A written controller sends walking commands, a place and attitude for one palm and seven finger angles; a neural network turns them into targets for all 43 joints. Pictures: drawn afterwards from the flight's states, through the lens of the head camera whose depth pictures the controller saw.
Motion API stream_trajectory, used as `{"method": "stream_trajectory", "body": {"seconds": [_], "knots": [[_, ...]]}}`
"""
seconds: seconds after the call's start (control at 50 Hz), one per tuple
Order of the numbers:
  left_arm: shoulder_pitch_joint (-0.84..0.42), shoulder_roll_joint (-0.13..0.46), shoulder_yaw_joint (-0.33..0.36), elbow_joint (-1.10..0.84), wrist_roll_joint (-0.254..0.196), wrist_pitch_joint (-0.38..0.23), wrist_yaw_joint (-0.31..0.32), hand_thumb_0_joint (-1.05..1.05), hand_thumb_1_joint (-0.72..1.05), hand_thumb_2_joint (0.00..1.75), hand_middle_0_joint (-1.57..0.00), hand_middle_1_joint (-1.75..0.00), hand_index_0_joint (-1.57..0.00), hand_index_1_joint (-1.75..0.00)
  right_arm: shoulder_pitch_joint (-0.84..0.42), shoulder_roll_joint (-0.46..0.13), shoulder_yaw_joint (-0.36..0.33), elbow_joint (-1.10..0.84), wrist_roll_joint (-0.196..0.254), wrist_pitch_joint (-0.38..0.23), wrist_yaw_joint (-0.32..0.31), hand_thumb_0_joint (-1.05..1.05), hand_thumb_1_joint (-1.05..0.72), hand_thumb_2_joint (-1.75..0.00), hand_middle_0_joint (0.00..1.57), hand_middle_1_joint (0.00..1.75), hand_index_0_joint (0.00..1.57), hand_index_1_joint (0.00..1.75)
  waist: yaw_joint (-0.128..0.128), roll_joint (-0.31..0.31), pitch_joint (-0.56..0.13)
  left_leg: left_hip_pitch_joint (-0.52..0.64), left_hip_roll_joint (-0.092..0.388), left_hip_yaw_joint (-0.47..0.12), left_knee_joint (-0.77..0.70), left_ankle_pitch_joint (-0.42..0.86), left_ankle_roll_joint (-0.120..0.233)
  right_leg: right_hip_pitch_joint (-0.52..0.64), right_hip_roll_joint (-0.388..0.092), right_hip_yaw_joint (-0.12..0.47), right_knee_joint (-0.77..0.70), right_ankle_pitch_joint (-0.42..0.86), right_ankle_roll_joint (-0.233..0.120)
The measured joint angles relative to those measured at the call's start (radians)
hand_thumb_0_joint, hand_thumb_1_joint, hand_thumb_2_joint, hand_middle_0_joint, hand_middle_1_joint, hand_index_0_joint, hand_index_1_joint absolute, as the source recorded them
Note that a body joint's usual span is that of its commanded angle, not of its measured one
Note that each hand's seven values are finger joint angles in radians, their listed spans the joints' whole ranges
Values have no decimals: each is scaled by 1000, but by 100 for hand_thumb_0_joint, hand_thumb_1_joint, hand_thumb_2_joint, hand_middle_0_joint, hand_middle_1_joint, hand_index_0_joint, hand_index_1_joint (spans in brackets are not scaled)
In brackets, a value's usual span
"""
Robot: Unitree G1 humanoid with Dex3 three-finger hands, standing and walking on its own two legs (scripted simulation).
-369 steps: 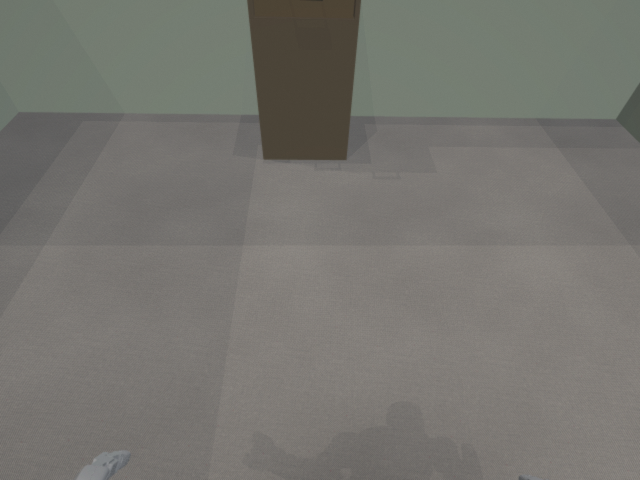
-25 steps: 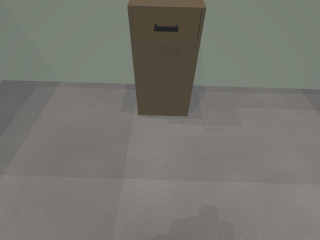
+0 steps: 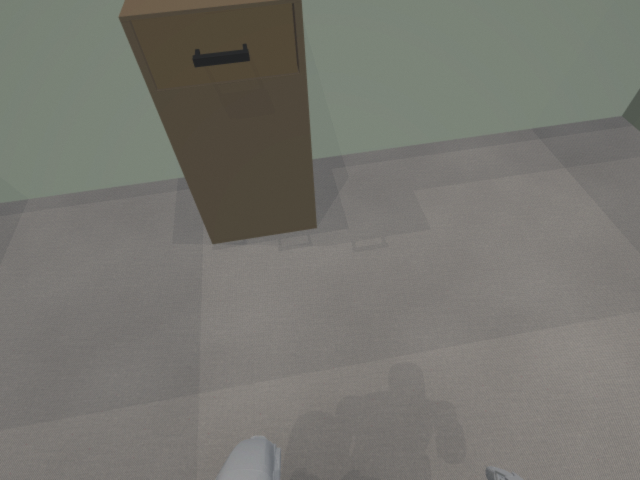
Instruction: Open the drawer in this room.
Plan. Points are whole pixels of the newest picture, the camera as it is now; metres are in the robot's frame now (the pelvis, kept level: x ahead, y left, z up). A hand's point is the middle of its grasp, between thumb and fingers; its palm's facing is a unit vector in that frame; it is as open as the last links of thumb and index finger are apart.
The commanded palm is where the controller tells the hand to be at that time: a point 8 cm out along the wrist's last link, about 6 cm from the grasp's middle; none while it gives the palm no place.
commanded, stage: walk to a spot facing it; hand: left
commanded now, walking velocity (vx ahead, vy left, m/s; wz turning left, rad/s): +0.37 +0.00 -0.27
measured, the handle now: (221, 54) +1.05 +0.36 +0.00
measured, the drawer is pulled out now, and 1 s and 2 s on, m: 0.00 0.00 0.00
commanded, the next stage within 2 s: turn to face it in 0.86 s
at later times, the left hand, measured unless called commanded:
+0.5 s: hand (185, 364) +0.31 +0.28 -0.18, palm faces -0.14 -0.97 -0.20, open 7.4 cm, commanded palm none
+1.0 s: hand (293, 267) +0.52 +0.11 -0.17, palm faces -0.47 -0.85 -0.21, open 7.4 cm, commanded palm none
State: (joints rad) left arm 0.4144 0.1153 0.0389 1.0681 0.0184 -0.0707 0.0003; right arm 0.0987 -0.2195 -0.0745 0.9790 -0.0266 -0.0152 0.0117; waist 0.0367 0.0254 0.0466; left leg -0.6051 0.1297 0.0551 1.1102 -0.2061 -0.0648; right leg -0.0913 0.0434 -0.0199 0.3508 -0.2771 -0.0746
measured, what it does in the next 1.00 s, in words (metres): walks ahead, turning right: left foot, then right foot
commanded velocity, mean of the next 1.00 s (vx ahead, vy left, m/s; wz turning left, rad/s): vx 0.11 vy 0.00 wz -0.46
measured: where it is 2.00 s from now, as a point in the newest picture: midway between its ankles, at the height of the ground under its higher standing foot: (340, 456)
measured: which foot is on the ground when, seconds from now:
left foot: up 0.00-0.26, down 0.28-0.90, up 0.92-1.00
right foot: down 0.00-0.28, up 0.30-0.88, down 0.90-1.00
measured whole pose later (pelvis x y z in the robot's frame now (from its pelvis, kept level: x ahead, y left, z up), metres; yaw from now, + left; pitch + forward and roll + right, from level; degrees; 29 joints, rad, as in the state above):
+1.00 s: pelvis +0.31 +0.02 -0.02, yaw -29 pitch -1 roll +0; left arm 0.09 0.17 0.04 0.90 0.00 0.00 0.01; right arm 0.30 -0.16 -0.04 1.01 0.00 0.05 -0.01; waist -0.04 0.02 0.13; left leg -0.39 0.13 0.14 1.23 -0.52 -0.07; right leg -0.31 0.02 -0.10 0.63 -0.31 -0.07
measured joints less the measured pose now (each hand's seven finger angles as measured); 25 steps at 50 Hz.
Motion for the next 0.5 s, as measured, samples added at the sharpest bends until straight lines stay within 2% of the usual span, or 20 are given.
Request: {"method": "stream_trajectory", "body": {"seconds": [0.08,0.14,0.22,0.26,0.28,0.32,0.36,0.4,0.5], "knots": [[27,-11,-9,11,3,-6,7,0,90,90,-20,-30,-21,-30,-49,0,6,-24,4,5,2,1,-91,-90,20,30,20,29,12,4,7,-46,-2,-7,-54,30,-5,68,6,27,-41,-26,9],[40,-10,-12,15,6,-7,14,0,90,90,-20,-30,-21,-30,-75,9,15,-31,7,10,7,1,-91,-90,20,30,20,29,29,4,18,-41,-12,8,-155,29,1,119,6,46,-60,-57,19],[55,4,-11,23,6,0,20,0,90,90,-20,-30,-21,-30,-104,35,34,-43,11,3,12,1,-91,-90,20,30,20,29,48,-16,39,32,-49,38,-360,4,26,174,-6,81,-49,-122,43],[65,14,-6,35,2,5,20,0,90,90,-20,-30,-21,-30,-103,50,46,-53,9,-18,9,1,-91,-90,20,30,20,29,44,-28,44,115,-78,54,-484,38,46,165,-12,101,47,-185,55],[64,19,-1,43,-4,12,18,1,90,90,-20,-30,-21,-30,-97,57,50,-57,5,-33,4,1,-91,-90,20,30,20,30,35,-30,47,139,-80,59,-493,53,72,124,-10,100,170,-215,57],[25,37,9,48,-13,31,13,1,90,90,-20,-30,-21,-30,-77,68,58,-60,4,-52,-3,1,-91,-90,20,30,20,30,31,-45,66,158,-75,89,-431,-16,120,-24,-10,95,554,-240,51],[-19,58,20,34,-12,43,9,1,90,90,-20,-30,-21,-30,-38,71,61,-49,6,-53,-9,0,-91,-90,20,30,21,30,25,-50,72,213,-66,118,-445,-61,140,-167,-22,64,826,-190,52],[-73,82,35,6,-3,53,0,1,90,90,-20,-30,-20,-30,13,73,57,-28,6,-55,-18,0,-91,-90,20,30,21,30,13,-51,74,274,-65,138,-503,-58,131,-283,-53,27,934,-110,61],[-192,129,66,-87,5,75,-5,1,91,90,-19,-30,-20,-30,130,43,32,30,16,-54,-45,-1,-94,-90,20,30,21,30,-10,-57,59,382,-73,184,-623,-52,142,-481,-97,11,938,20,93]]}}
